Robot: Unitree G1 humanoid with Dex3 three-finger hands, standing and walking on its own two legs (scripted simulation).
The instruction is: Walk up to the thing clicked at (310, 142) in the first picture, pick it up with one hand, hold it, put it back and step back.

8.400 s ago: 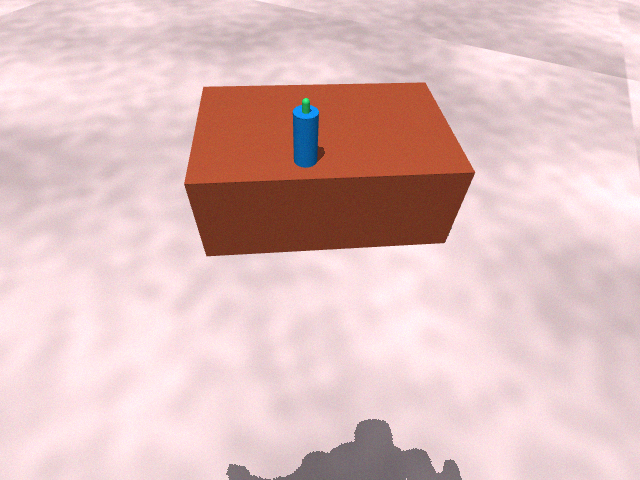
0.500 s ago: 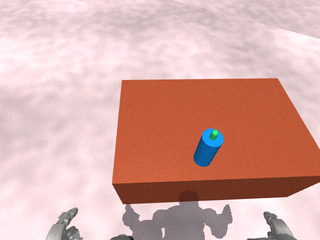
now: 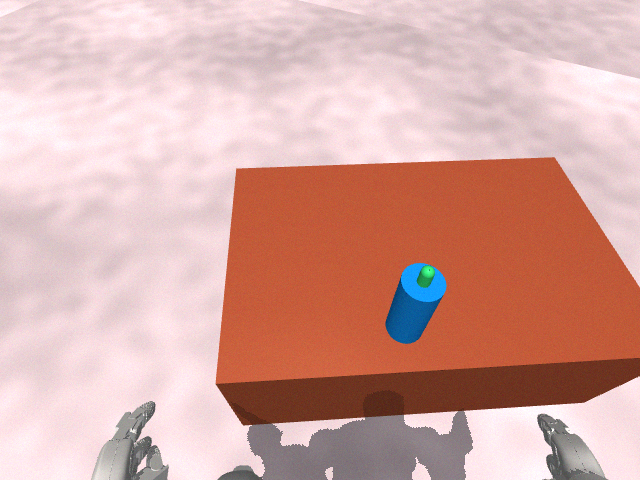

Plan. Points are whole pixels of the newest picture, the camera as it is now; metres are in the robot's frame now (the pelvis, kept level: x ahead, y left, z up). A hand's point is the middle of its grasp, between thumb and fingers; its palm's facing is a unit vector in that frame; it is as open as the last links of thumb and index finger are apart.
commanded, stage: go down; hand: right
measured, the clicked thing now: (415, 300) +0.46 -0.19 -0.22
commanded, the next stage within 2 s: approach in 2.00 s
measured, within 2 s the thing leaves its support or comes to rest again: neither
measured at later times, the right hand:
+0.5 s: hand (572, 380) +0.24 -0.32 -0.03, palm faces +0.19 +0.94 -0.27, open 17.5 cm
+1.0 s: hand (598, 320) +0.31 -0.35 +0.01, palm faces +0.19 +0.97 -0.14, open 17.3 cm
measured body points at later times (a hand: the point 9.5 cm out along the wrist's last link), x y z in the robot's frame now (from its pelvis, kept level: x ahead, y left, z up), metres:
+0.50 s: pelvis -0.03 +0.02 -0.01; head +0.02 +0.00 +0.44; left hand +0.11 +0.29 -0.09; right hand +0.23 -0.36 -0.01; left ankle +0.03 +0.15 -0.70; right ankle -0.07 -0.12 -0.70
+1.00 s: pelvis -0.04 +0.01 -0.01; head +0.05 -0.01 +0.43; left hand +0.04 +0.29 -0.11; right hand +0.29 -0.41 +0.02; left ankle +0.03 +0.15 -0.70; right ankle -0.07 -0.12 -0.70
